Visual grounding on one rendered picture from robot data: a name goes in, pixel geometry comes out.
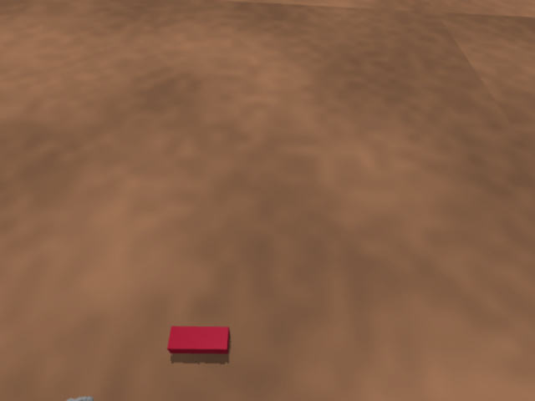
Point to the carton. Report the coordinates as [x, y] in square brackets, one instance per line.
[199, 340]

